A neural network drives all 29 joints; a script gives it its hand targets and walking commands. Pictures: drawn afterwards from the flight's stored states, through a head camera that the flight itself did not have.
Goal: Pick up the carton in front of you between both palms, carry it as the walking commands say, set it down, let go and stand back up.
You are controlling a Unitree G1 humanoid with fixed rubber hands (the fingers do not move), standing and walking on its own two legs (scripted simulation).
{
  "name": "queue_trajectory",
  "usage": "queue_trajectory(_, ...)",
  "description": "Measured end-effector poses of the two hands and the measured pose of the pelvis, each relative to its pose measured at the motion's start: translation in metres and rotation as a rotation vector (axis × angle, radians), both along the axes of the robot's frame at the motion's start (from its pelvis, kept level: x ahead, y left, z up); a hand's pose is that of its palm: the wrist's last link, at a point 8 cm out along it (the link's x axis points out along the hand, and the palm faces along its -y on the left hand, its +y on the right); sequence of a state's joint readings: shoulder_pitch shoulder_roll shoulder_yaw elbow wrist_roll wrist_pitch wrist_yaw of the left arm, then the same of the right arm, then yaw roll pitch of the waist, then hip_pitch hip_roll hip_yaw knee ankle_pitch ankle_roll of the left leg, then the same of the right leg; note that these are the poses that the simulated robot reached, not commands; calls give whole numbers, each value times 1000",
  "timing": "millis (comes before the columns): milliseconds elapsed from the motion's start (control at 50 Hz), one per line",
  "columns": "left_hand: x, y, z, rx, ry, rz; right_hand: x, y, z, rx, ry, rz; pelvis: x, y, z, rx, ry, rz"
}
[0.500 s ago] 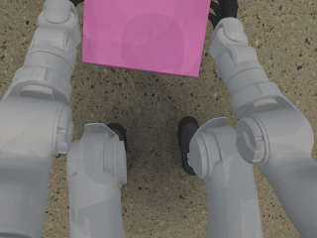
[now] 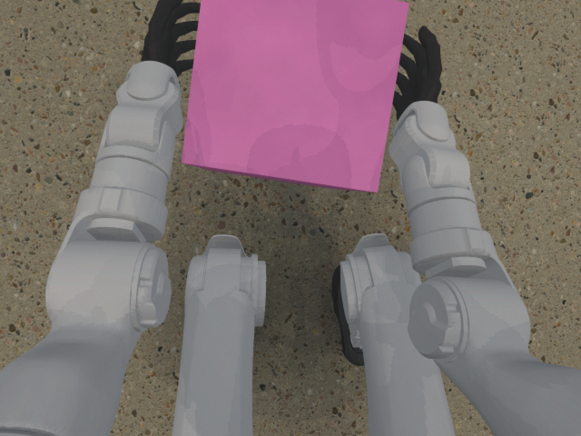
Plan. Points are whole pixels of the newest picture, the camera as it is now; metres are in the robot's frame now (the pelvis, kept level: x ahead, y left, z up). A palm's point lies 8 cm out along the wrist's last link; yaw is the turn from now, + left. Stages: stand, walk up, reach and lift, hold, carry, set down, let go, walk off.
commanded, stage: reach and lift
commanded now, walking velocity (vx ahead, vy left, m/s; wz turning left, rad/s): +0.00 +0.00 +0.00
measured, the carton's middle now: (285, 107) +0.51 +0.03 -0.17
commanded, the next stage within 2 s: none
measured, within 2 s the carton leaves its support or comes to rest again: neither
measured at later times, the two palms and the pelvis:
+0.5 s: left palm (95, 24) +0.48 +0.18 +0.07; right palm (527, 59) +0.47 -0.12 +0.08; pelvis +0.01 -0.01 +0.13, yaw +2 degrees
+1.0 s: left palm out of the picture +0.43 +0.17 +0.23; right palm out of the picture +0.44 -0.13 +0.24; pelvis +0.07 -0.01 +0.27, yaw +4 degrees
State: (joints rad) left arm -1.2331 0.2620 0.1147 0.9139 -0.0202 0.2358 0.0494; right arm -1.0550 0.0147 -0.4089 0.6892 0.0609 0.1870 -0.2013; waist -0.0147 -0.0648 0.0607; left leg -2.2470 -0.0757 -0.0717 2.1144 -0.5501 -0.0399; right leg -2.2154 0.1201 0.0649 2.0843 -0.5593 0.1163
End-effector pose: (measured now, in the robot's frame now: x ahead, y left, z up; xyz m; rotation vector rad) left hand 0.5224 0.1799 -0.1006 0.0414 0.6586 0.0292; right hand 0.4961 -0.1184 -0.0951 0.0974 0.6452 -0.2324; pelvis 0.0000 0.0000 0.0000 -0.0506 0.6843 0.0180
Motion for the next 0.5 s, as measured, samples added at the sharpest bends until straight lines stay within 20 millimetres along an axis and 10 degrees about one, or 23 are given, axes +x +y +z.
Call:
queue_trajectory(200, -22, 1, 88, 0, 31, 44, -15, 0, 86, -8, 30, 26, -3, -2, 58, 0, 40, 22)
queue_trajectory(500, -44, -2, 169, -11, 15, 89, -24, -4, 171, -19, 12, 62, 14, -7, 130, 17, 37, 29)
